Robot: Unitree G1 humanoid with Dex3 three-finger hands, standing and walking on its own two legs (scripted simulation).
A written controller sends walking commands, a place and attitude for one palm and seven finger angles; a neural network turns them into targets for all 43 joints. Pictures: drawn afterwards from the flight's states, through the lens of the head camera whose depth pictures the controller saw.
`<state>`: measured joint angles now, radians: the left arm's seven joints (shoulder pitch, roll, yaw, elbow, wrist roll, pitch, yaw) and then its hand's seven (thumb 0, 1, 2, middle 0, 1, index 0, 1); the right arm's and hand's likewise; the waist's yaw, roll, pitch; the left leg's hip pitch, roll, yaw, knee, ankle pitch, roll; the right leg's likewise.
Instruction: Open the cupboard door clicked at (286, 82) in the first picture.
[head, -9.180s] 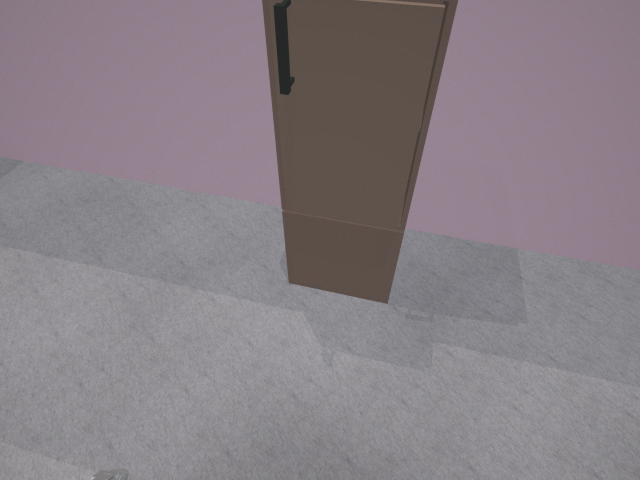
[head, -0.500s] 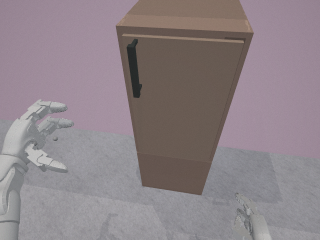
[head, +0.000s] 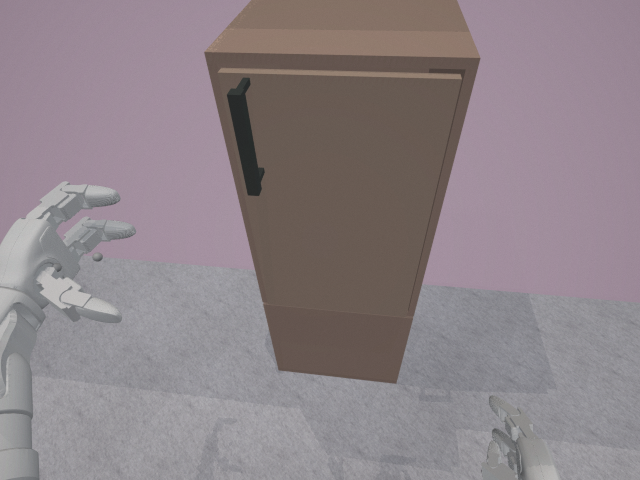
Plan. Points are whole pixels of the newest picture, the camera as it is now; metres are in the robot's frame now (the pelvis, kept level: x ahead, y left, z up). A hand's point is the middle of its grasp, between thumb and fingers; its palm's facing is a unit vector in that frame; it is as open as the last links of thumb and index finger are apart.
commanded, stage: raise the hand with hooked fingers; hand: left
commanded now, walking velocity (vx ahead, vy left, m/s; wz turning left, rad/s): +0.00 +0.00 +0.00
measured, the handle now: (249, 140) +0.56 +0.17 +0.15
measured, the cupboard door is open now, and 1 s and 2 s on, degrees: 0 0 0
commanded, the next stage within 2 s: move the hooked fingers beside the handle in 0.16 s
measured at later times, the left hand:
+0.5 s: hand (109, 244) +0.32 +0.27 +0.17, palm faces +0.02 -1.00 -0.05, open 14.0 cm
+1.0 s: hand (146, 207) +0.38 +0.26 +0.17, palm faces -0.01 -1.00 -0.03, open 14.0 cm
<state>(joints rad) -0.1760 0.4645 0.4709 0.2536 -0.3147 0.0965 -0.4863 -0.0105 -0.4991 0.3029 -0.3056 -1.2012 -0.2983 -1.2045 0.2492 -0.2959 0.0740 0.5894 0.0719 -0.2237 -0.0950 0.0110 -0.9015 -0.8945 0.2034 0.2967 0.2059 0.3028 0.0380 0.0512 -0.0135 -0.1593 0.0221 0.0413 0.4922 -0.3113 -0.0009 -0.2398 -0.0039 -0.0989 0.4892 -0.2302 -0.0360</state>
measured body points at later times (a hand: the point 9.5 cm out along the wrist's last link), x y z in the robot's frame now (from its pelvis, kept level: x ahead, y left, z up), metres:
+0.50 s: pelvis +0.00 +0.01 +0.00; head +0.00 -0.01 +0.45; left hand +0.31 +0.33 +0.17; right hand +0.19 -0.22 -0.07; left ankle -0.03 +0.12 -0.74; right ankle +0.02 -0.09 -0.74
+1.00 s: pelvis +0.01 +0.01 +0.00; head +0.01 +0.00 +0.45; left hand +0.37 +0.31 +0.17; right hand +0.15 -0.24 -0.09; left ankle -0.03 +0.12 -0.74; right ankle +0.02 -0.09 -0.74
